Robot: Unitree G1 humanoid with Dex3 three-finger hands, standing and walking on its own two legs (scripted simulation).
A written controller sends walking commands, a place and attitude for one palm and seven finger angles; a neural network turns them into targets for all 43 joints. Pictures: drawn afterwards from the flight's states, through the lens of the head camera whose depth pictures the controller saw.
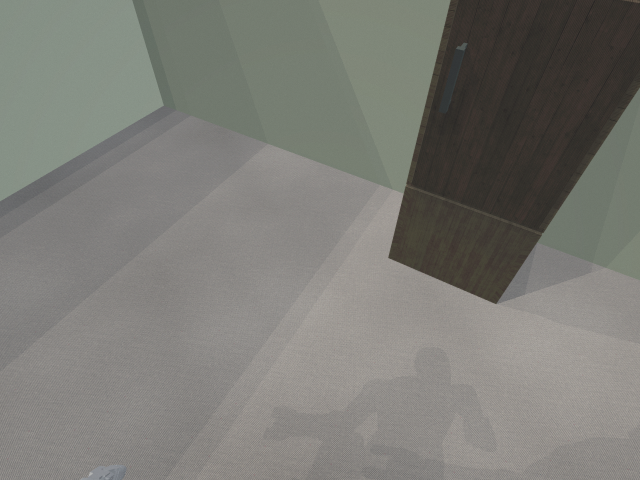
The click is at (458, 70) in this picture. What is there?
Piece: cupboard door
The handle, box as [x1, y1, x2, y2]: [439, 43, 467, 113]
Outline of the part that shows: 467,43 463,43 460,47 458,46 455,50 439,108 439,111 445,113 447,110 462,56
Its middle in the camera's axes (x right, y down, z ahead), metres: +0.33 -0.40 +0.97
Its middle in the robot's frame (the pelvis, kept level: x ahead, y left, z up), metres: +1.02 -0.28 +0.03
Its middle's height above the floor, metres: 0.81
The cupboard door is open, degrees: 0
